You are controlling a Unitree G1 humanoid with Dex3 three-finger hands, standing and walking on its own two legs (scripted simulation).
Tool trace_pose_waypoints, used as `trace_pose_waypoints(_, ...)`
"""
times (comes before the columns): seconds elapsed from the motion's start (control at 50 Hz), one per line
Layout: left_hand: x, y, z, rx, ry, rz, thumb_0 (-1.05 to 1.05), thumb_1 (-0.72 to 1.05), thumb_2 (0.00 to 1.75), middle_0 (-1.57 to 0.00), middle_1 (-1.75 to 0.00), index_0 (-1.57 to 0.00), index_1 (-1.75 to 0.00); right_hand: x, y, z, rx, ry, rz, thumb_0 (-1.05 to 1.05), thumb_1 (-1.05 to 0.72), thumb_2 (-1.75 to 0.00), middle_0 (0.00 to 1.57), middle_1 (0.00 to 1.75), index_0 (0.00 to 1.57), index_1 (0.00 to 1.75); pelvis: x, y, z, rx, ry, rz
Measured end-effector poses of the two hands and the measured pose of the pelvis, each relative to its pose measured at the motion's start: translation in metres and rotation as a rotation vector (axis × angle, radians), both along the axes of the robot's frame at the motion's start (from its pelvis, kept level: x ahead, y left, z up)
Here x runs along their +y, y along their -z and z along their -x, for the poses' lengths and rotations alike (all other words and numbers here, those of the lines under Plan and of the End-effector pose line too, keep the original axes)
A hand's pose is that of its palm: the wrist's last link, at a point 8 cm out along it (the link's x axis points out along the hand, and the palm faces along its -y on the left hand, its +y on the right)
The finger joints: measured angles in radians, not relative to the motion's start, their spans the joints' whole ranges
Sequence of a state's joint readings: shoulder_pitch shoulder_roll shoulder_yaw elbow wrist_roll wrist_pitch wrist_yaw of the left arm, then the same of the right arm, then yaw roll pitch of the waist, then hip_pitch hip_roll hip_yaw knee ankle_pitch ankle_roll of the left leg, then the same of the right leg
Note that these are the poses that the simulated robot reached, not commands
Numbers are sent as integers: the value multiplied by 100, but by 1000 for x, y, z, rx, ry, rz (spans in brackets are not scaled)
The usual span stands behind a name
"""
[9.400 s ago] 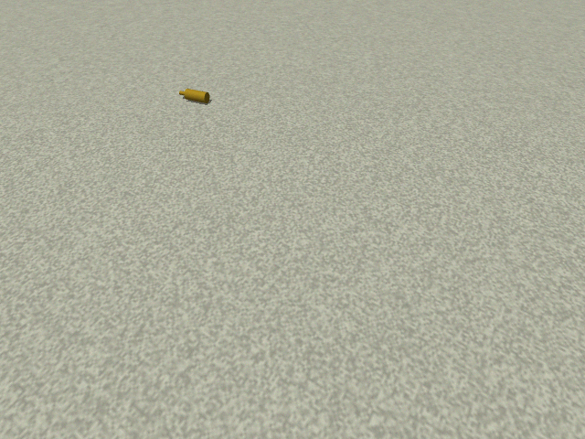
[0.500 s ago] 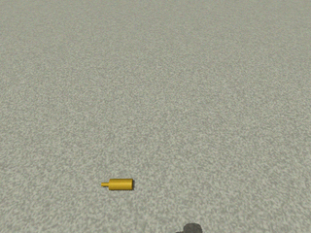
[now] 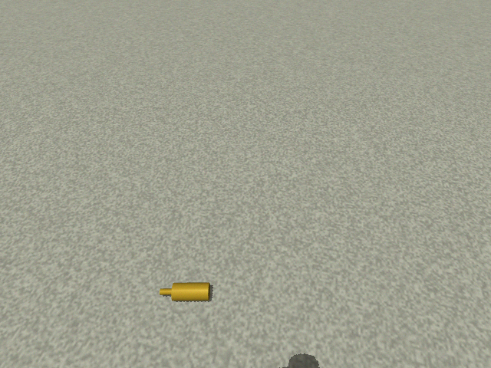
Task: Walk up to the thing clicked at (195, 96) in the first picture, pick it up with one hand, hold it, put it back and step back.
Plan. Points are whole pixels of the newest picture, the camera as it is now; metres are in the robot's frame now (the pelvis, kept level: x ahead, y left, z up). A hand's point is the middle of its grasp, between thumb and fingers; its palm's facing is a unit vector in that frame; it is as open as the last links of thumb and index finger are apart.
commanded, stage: walk up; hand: left
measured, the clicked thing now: (184, 291) +0.51 +0.26 -0.75
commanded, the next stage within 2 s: none
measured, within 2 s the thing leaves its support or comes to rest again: neither
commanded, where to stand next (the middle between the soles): +0.13 +0.00 m, yaw +1 degrees
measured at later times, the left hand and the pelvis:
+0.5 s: hand out of the picture +0.11 +0.25 -0.17, palm faces +0.03 -0.92 -0.38, open 7.4 cm; pelvis +0.10 -0.02 -0.03, yaw +1 degrees
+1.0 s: hand out of the picture +0.14 +0.26 -0.14, palm faces +0.03 -0.88 -0.48, open 7.4 cm; pelvis +0.10 -0.03 -0.02, yaw +1 degrees
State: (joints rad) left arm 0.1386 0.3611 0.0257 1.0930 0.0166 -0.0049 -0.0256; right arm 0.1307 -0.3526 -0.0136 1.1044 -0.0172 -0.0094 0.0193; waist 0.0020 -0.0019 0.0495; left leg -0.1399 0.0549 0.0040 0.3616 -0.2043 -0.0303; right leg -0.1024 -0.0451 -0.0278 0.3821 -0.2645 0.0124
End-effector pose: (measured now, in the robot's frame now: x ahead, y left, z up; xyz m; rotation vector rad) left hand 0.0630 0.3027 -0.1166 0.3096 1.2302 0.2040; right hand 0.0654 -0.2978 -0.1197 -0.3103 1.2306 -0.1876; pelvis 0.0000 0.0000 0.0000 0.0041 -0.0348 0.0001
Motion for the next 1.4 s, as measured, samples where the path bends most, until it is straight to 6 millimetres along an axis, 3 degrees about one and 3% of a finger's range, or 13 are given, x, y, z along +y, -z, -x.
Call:
trace_pose_waypoints(0.12,5,3,-6,-2,-1,-20,1,91,90,-21,-30,-21,-30,-18,4,6,-19,21,12,0,-90,-90,20,30,21,30,-9,10,-15,1,20,-21)
trace_pose_waypoints(0.24,-11,-4,-12,-21,-14,-43,1,91,90,-20,-30,-20,-30,-48,10,0,57,37,34,1,-90,-90,20,30,21,30,-28,12,-40,-7,6,-8)
trace_pose_waypoints(0.34,-17,-12,-8,30,-47,-49,1,91,90,-21,-30,-21,-30,-50,3,-42,28,-8,31,1,-90,-90,20,29,21,29,-29,6,-63,-8,0,1)
trace_pose_waypoints(0.42,-15,-5,-16,63,-54,-55,1,90,90,-21,-30,-21,-30,-42,3,-86,-5,-56,29,1,-90,-90,20,29,20,29,-26,10,-79,-13,-9,17)
trace_pose_waypoints(0.56,-9,29,-66,27,-76,-27,1,90,90,-21,-30,-21,-30,-12,14,-157,-108,-100,29,0,-90,-90,20,29,21,29,-15,31,-105,-37,-25,8)
trace_pose_waypoints(0.64,-16,27,-94,-20,-46,-10,1,91,90,-20,-30,-21,-30,1,9,-181,-171,-98,0,0,-90,-90,20,29,21,30,-16,27,-109,-36,-12,0)
trace_pose_waypoints(0.72,-20,20,-103,-30,-10,-27,0,91,90,-21,-30,-21,-30,2,6,-197,-227,-103,-29,0,-90,-90,20,30,21,30,-20,27,-110,-26,8,2)
trace_pose_waypoints(0.84,-19,7,-85,-22,-6,-112,0,91,90,-21,-30,-21,-30,-23,19,-194,-228,-67,-39,0,-90,-90,20,30,21,30,-34,33,-104,-18,6,6)
trace_pose_waypoints(0.92,-15,-8,-68,5,-34,-145,0,90,90,-21,-30,-21,-30,-36,21,-175,-156,-46,-20,0,-90,-90,20,30,21,30,-33,25,-103,-6,-1,-15)
trace_pose_waypoints(1.0,-10,-18,-69,-12,-40,-156,1,90,90,-21,-30,-21,-30,-42,23,-147,-68,-53,1,0,-90,-90,20,29,21,29,-30,19,-101,8,-26,-15)
trace_pose_waypoints(1.08,-1,-14,-74,-59,-39,-141,1,90,90,-21,-30,-21,-30,-37,26,-128,13,-79,23,1,-90,-90,20,29,20,29,-23,22,-101,11,-59,-14)
trace_pose_waypoints(1.18,6,7,-79,-52,-57,-85,1,90,90,-21,-30,-21,-30,-17,21,-120,-10,-90,27,1,-90,-90,20,29,21,29,-14,26,-98,-5,-60,-36)
trace_pose_waypoints(1.4,-13,11,-102,-104,-30,4,1,90,90,-21,-30,-21,-30,1,7,-142,-110,-90,-1,1,-90,-90,20,30,21,30,-10,17,-103,-16,-61,2)
